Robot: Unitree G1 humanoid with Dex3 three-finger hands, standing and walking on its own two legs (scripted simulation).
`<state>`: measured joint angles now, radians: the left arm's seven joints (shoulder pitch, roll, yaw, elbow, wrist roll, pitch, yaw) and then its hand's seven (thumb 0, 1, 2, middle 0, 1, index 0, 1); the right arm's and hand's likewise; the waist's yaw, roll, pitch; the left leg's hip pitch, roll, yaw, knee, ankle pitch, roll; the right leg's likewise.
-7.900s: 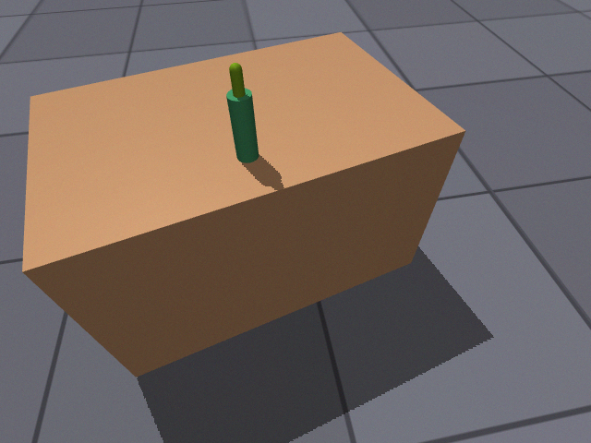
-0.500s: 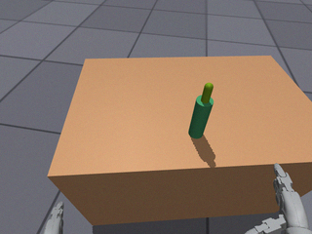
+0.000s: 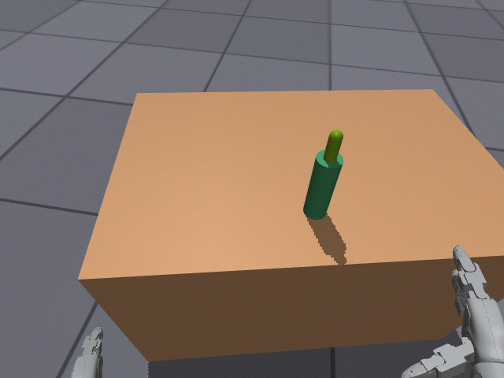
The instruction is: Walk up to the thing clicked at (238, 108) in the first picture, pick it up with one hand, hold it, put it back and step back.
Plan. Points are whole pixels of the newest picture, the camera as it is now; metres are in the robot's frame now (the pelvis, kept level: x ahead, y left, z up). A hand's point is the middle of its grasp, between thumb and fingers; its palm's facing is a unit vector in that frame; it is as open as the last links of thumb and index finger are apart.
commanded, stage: go down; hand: right
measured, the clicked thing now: (324, 176) +0.52 -0.17 +0.00
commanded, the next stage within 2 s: none
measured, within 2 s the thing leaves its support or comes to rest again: neither
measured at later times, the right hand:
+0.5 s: hand (434, 252) +0.28 -0.27 +0.06, palm faces +0.17 +0.98 -0.12, open 17.7 cm
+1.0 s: hand (441, 233) +0.32 -0.31 +0.06, palm faces +0.12 +0.99 +0.01, open 17.5 cm
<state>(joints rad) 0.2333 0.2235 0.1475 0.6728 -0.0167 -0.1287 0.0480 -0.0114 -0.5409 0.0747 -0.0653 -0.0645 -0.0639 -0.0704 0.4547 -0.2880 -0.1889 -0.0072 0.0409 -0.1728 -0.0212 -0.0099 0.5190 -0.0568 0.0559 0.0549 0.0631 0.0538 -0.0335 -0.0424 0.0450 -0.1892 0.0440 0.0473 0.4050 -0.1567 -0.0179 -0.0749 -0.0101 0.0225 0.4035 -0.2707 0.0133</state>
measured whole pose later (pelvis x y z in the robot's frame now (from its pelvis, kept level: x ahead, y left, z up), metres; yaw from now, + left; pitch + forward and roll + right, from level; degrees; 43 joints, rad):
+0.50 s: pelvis -0.01 +0.00 -0.01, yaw -1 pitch +0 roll +0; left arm 0.13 0.21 0.07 0.80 -0.03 -0.17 0.11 -0.01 -0.53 0.04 -0.06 -0.06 -0.07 -0.06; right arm -0.03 -0.39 -0.38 0.45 0.22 -0.25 0.28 -0.01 0.60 -0.04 0.04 0.06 0.06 0.06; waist 0.02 0.00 0.00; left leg -0.31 0.05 0.06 0.49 -0.18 -0.02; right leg -0.21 -0.01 0.03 0.52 -0.31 0.01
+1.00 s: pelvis +0.01 -0.01 -0.01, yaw +0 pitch +4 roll +1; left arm 0.20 0.21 0.02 0.69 -0.03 -0.18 0.15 -0.01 -0.54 0.05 -0.07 -0.06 -0.07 -0.06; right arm -0.20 -0.46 -0.46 0.70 0.31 -0.31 0.46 -0.01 0.55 -0.05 0.05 0.06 0.06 0.06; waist 0.02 0.02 -0.05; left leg -0.39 0.04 0.05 0.53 -0.21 -0.03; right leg -0.31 -0.01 0.03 0.61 -0.37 0.00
